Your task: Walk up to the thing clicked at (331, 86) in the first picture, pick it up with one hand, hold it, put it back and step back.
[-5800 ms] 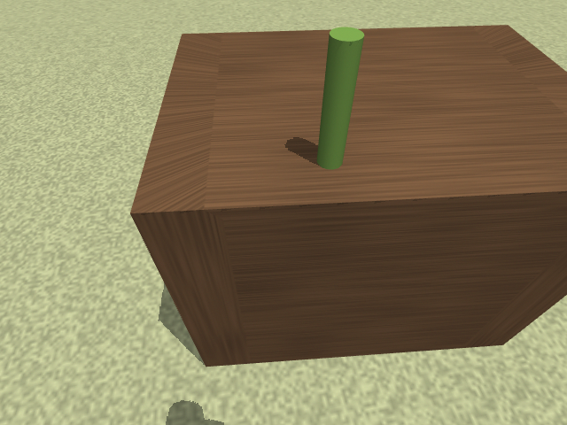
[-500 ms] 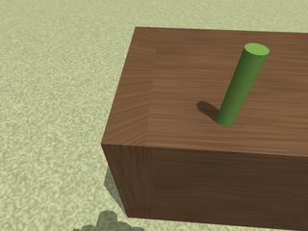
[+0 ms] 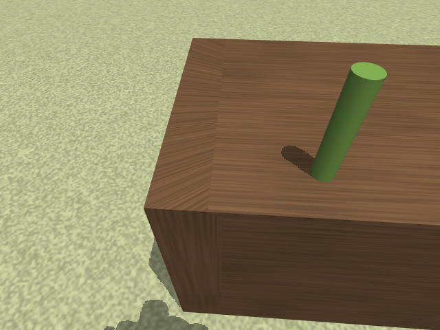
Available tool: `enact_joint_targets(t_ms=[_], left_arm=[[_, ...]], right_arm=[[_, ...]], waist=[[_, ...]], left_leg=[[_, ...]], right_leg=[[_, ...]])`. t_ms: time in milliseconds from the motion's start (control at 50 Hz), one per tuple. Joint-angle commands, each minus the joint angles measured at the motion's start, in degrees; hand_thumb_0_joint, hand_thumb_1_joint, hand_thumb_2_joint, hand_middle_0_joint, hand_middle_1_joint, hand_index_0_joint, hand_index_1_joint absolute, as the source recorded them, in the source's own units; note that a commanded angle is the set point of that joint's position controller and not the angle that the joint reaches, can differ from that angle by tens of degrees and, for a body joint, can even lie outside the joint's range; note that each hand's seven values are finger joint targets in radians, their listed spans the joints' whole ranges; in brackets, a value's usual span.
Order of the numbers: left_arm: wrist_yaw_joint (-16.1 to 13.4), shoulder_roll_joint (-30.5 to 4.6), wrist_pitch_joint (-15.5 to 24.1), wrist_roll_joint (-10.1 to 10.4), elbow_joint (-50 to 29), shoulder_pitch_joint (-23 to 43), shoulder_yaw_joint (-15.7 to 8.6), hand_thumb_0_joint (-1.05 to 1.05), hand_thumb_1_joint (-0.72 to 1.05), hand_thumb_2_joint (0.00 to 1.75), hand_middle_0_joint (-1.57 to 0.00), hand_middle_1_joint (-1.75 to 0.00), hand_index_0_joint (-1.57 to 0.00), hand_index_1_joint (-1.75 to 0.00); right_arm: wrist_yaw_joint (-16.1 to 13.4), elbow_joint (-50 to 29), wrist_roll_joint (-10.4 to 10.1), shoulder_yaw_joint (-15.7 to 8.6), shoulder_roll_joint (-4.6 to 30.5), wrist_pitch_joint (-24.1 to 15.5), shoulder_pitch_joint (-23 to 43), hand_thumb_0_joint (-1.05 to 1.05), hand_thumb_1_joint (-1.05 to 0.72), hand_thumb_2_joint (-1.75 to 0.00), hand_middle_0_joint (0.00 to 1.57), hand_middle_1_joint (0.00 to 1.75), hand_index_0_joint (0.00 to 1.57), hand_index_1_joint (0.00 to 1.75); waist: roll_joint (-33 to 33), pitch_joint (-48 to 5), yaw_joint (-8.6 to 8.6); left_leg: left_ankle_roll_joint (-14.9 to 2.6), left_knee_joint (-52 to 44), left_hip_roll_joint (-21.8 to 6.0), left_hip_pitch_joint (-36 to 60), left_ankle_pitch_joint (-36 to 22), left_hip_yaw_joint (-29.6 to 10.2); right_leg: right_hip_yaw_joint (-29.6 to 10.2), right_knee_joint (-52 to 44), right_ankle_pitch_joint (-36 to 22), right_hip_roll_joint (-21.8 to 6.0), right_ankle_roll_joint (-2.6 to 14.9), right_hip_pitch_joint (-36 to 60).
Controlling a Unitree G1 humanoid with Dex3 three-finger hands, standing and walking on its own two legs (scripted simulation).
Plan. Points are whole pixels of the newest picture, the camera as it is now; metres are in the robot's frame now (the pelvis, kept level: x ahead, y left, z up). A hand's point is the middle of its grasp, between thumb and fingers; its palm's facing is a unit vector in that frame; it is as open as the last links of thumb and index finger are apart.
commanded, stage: stand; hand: right
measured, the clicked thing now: (341, 131) +0.44 -0.19 +0.14
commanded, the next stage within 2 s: rise first in 0.10 s
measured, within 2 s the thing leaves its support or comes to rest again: neither
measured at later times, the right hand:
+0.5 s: hand (361, 328) +0.18 -0.25 -0.11, palm faces +0.23 +0.92 -0.31, open 12.1 cm
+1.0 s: hand (395, 299) +0.19 -0.24 +0.04, palm faces +0.31 +0.88 -0.36, open 17.5 cm
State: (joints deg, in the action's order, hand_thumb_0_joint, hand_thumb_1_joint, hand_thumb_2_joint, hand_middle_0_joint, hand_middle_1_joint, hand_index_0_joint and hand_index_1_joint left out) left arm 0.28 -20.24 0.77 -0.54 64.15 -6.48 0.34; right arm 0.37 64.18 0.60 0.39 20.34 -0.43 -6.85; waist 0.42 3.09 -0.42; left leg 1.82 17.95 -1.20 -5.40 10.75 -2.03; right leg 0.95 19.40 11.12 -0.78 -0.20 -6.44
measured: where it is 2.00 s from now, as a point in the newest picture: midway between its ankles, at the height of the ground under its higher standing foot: outside the picture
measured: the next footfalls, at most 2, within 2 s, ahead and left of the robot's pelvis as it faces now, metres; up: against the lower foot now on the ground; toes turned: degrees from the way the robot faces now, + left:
none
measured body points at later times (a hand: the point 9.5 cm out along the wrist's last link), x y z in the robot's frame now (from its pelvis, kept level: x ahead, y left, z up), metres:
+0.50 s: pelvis -0.01 +0.01 -0.01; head +0.02 +0.00 +0.44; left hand +0.16 +0.28 -0.10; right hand +0.16 -0.30 -0.09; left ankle -0.01 +0.14 -0.75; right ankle -0.01 -0.12 -0.75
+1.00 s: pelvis +0.01 +0.01 -0.01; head +0.01 +0.03 +0.44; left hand +0.17 +0.27 -0.10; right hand +0.17 -0.29 +0.06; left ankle -0.01 +0.14 -0.75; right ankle -0.01 -0.12 -0.75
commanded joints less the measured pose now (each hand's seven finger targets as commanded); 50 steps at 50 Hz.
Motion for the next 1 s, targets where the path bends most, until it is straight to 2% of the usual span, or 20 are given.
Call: enact_joint_targets(t_ms=[0, 180, 200, 220, 240, 260, 280, 320, 380, 400, 440, 540, 560, 640, 680, 740, 800, 860, 960, 980], left_arm=[[-0.8, -12.4, 1.0, 0.2, -3.4, 2.0, -2.4, 0.00, 0.90, 0.90, -0.20, -0.30, -0.20, -0.30], [-0.8, -12.9, 1.0, 0.0, -3.5, 1.6, -2.6, 0.00, 0.82, 0.82, -0.12, -0.22, -0.12, -0.22], [-1.1, -2.8, 7.3, 5.1, -23.6, 21.7, -2.2, 0.00, 0.74, 0.74, -0.04, -0.14, -0.04, -0.14], [-2.3, -4.0, 8.3, 6.4, -25.0, 17.9, -1.2, 0.00, 0.66, 0.66, -0.03, -0.06, -0.02, -0.06], [-3.3, -9.4, 7.7, 6.1, -20.0, 12.5, -4.0, 0.00, 0.58, 0.58, -0.03, -0.03, -0.01, -0.05], [-3.5, -12.2, 6.7, 6.0, -16.2, 7.8, -7.6, 0.00, 0.50, 0.50, -0.02, -0.03, -0.01, -0.05], [-3.9, -11.8, 6.2, 5.8, -16.9, 5.3, -9.4, 0.00, 0.42, 0.42, -0.03, -0.04, -0.02, -0.05], [-4.6, -8.9, 7.0, 5.4, -19.6, 8.8, -7.3, 0.00, 0.28, 0.26, -0.04, -0.04, -0.03, -0.05], [-4.3, -8.1, 6.2, 2.8, -17.4, 0.3, -11.4, 0.00, 0.17, 0.19, -0.04, -0.04, -0.04, -0.05], [-4.1, -5.5, 5.8, 2.8, -18.2, -3.6, -10.4, 0.00, 0.14, 0.15, -0.05, -0.05, -0.06, -0.04], [-4.2, -4.4, 5.4, 2.7, -21.0, -1.8, -9.5, 0.00, 0.04, 0.11, -0.05, -0.05, -0.06, -0.03], [-4.1, 2.9, 5.4, 3.5, -31.7, -0.4, -4.5, 0.00, -0.22, 0.08, -0.06, -0.05, -0.06, -0.05], [-4.2, 2.0, 5.6, 3.4, -33.1, 0.3, -4.5, 0.00, -0.28, 0.07, -0.06, -0.05, -0.06, -0.05], [-5.8, -4.9, 6.5, 2.7, -41.0, -1.9, -9.2, 0.00, -0.47, 0.04, -0.07, -0.05, -0.06, -0.06], [-5.9, -3.5, 6.9, 2.6, -42.2, 1.9, -8.4, 0.00, -0.53, 0.03, -0.07, -0.05, -0.06, -0.06], [-5.7, -1.9, 6.7, 2.2, -38.8, -3.7, -9.5, 0.00, -0.53, 0.03, -0.07, -0.05, -0.06, -0.06], [-4.4, 2.6, 6.2, 2.3, -37.7, -7.5, -6.8, 0.00, -0.54, 0.02, -0.06, -0.05, -0.06, -0.05], [-3.4, 1.4, 5.6, 2.6, -39.0, -10.7, -8.4, 0.00, -0.54, 0.01, -0.06, -0.05, -0.06, -0.05], [-3.6, -4.0, 5.8, 2.1, -39.3, -2.1, -14.0, 0.00, -0.55, 0.02, -0.06, -0.04, -0.06, -0.05], [-3.6, -2.6, 6.0, 2.0, -39.0, -1.6, -12.9, 0.00, -0.55, 0.03, -0.06, -0.04, -0.05, -0.05]], right_arm=[[-1.0, -3.2, -0.1, -2.3, 12.2, -1.1, 1.3, 0.00, -0.90, -0.90, 0.20, 0.30, 0.20, 0.30], [-0.9, -3.6, -0.1, -2.5, 11.9, -1.0, 1.7, 0.00, -0.82, -0.82, 0.12, 0.22, 0.12, 0.22], [-1.5, -23.8, -4.7, -0.6, 0.1, -5.2, 21.8, 0.00, -0.74, -0.74, 0.06, 0.14, 0.05, 0.14], [-2.7, -25.9, -6.5, -0.6, 2.8, -7.5, 22.0, 0.00, -0.66, -0.66, 0.06, 0.06, 0.05, 0.06], [-4.1, -17.3, -5.7, -5.0, 10.0, -7.0, 13.9, 0.00, -0.58, -0.58, 0.06, 0.04, 0.05, 0.04], [-4.3, -13.7, -5.4, -6.8, 10.8, -6.0, 11.0, 0.00, -0.50, -0.50, 0.06, 0.04, 0.05, 0.04], [-4.7, -13.9, -5.4, -8.7, 11.3, -5.9, 10.8, 0.00, -0.42, -0.42, 0.06, 0.04, 0.05, 0.04], [-5.5, -19.0, -4.9, -9.8, 11.4, -6.8, 13.0, 0.00, -0.30, -0.26, 0.06, 0.04, 0.05, 0.04], [-5.5, -21.4, -3.0, -14.3, 11.5, -5.7, -2.6, 0.00, -0.17, -0.19, 0.06, 0.04, 0.05, 0.04], [-5.4, -24.8, -3.2, -13.9, 10.3, -5.5, -4.9, 0.00, -0.12, -0.17, 0.06, 0.04, 0.05, 0.04], [-5.4, -32.4, -3.4, -12.6, 9.1, -5.5, -1.4, 0.00, 0.01, -0.14, 0.05, 0.04, 0.05, 0.04], [-5.2, -45.1, -4.2, -11.3, 5.3, -5.7, -3.1, 0.00, 0.25, -0.10, 0.04, 0.05, 0.04, 0.05], [-5.1, -48.1, -4.2, -10.8, 4.8, -6.0, -3.0, 0.00, 0.30, -0.09, 0.04, 0.05, 0.04, 0.05], [-6.0, -58.6, -4.0, -14.8, 8.5, -6.7, -3.7, 0.00, 0.45, -0.06, 0.04, 0.05, 0.04, 0.05], [-6.3, -64.2, -4.0, -15.9, 9.6, -7.1, -3.8, 0.00, 0.51, -0.05, 0.04, 0.05, 0.04, 0.05], [-6.0, -67.4, -4.0, -16.7, 7.9, -7.3, -9.9, 0.00, 0.54, -0.04, 0.04, 0.05, 0.04, 0.05], [-4.5, -71.5, -3.9, -15.9, 5.3, -8.0, -14.5, 0.00, 0.59, -0.03, 0.03, 0.06, 0.04, 0.06], [-3.0, -75.3, -4.0, -16.3, 4.6, -8.6, -17.1, 0.00, 0.61, -0.03, 0.03, 0.06, 0.04, 0.06], [-3.0, -82.1, -4.3, -21.6, 8.4, -9.9, -14.1, 0.00, 0.60, -0.03, 0.04, 0.06, 0.04, 0.06], [-3.1, -83.0, -4.2, -21.0, 7.8, -10.4, -14.2, 0.00, 0.61, -0.03, 0.03, 0.06, 0.04, 0.06]], waist=[[-0.4, -4.3, 0.33], [-1.0, -5.1, 0.44], [-3.6, -5.9, -0.88], [0.2, -8.6, 1.46], [0.7, -4.1, 1.72], [0.0, -1.8, 0.34], [0.2, -6.9, 0.12], [-1.9, -14.0, 1.45], [-4.2, -15.2, 2.69], [-4.1, -16.3, 2.08], [-5.2, -15.6, 1.35], [-2.7, -10.6, 1.78], [-3.3, -9.9, 1.97], [-1.8, -11.2, 1.59], [-3.6, -10.0, 2.99], [-3.5, -8.1, 2.38], [-1.6, -6.8, 2.33], [-0.3, -6.6, 1.46], [-3.3, -6.5, 2.76], [-2.4, -5.9, 2.99]], left_leg=[[-2.33, -1.8, -6.1, 0.0, -10.6, -3.5], [-2.28, -1.8, -6.1, 0.8, -10.2, -3.2], [-1.87, 4.6, 1.8, -7.4, -6.0, 3.8], [-2.21, 2.5, 2.2, -3.1, -2.6, 4.3], [-2.17, 1.1, 2.1, -4.4, 1.0, 4.2], [-1.88, 2.6, 1.6, -6.8, 1.8, 4.4], [-1.61, 4.0, 1.5, -6.3, -1.4, 4.4], [-1.98, 5.6, 1.0, -4.4, -5.8, 3.8], [-2.61, 6.2, 1.5, -3.9, -8.9, 3.7], [-2.39, 5.6, 1.6, -2.2, -10.9, 3.9], [-2.10, 4.5, 1.8, -1.8, -11.8, 4.0], [-1.77, 2.7, 1.6, -3.1, -7.5, 4.6], [-1.99, 2.8, 1.7, -3.9, -6.6, 4.6], [-1.95, 3.1, 1.5, -2.7, -8.0, 4.9], [-1.84, 3.2, 1.0, -2.4, -8.1, 4.6], [-1.81, 3.7, 1.2, -2.6, -9.5, 5.0], [-1.18, 3.8, 1.0, -2.3, -11.9, 5.1], [-0.97, 4.1, 1.1, -2.5, -13.7, 5.5], [-1.37, 4.1, 0.9, -2.6, -10.1, 5.1], [-1.37, 3.8, 0.8, -2.4, -9.0, 5.2]], right_leg=[[-5.1, -3.0, -10.9, -6.8, 1.52, 1.9], [-5.0, -3.0, -10.2, -6.7, 1.50, 1.7], [0.4, 2.1, -6.5, -0.6, 0.28, -6.1], [-0.1, 0.0, -3.8, -1.0, 0.02, -2.6], [0.3, -0.6, -0.5, -0.6, 0.48, -5.2], [1.0, 0.5, 1.1, -0.2, 0.52, -6.0], [1.0, 1.9, -2.1, 0.1, 0.68, -4.8], [1.0, 4.1, -7.7, 0.4, 0.37, -3.4], [1.0, 3.9, -11.1, 0.8, 0.32, -4.5], [1.3, 3.7, -12.5, 0.9, 0.38, -3.1], [1.3, 3.2, -12.6, 0.9, 0.28, -3.2], [1.6, 2.3, -8.0, 0.7, 0.64, -5.0], [1.5, 1.9, -7.4, 0.5, 0.52, -4.8], [1.0, 2.0, -9.3, 0.6, 0.59, -0.7], [0.9, 2.2, -9.6, 1.0, 0.62, -0.8], [0.9, 2.3, -11.2, 0.9, 0.68, -0.1], [1.4, 3.1, -13.0, 1.1, 0.96, -1.1], [1.6, 3.1, -14.6, 1.1, 0.98, -0.6], [0.9, 2.5, -12.0, 1.0, 0.48, -0.3], [0.7, 2.5, -11.0, 1.0, 0.60, -0.6]])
